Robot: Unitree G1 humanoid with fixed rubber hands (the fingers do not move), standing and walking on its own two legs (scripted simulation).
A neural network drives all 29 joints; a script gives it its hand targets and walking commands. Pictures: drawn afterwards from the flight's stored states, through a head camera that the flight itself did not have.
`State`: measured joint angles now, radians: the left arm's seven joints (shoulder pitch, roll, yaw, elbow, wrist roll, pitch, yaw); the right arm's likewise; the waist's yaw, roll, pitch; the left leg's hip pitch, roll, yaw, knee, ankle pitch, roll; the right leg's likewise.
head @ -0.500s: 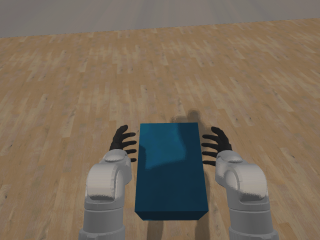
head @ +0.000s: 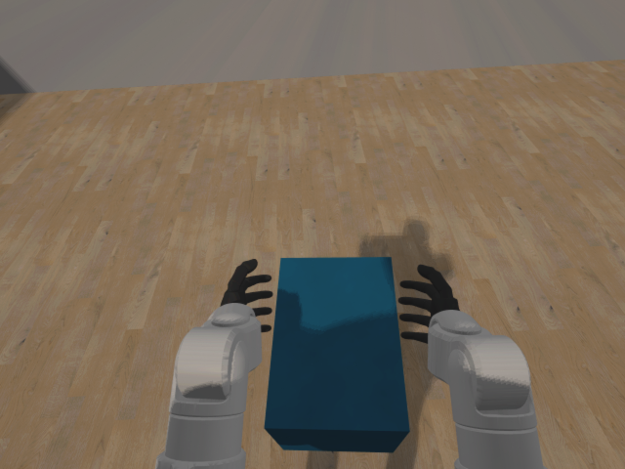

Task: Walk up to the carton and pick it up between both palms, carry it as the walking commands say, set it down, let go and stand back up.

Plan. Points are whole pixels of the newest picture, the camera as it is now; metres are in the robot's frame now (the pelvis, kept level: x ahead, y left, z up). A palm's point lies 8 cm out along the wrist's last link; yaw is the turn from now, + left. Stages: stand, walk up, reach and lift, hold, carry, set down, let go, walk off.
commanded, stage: carry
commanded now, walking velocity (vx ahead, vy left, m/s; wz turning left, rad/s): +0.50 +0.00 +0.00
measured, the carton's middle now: (336, 354) +0.30 +0.00 -0.01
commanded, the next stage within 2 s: none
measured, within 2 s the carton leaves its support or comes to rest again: neither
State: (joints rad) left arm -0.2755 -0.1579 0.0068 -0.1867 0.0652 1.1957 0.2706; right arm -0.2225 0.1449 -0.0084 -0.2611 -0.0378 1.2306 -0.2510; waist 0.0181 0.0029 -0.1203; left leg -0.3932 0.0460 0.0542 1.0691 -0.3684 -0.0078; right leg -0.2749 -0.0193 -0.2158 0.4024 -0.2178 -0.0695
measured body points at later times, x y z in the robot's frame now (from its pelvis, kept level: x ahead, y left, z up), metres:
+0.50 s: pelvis +0.33 +0.05 +0.00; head +0.36 +0.05 +0.45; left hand +0.65 +0.14 +0.07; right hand +0.62 -0.10 +0.08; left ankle +0.34 +0.12 -0.74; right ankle +0.30 -0.09 -0.69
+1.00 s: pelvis +0.63 +0.00 +0.01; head +0.66 -0.02 +0.45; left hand +0.94 +0.11 +0.10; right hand +0.93 -0.14 +0.09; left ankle +0.69 +0.12 -0.71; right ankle +0.58 -0.07 -0.74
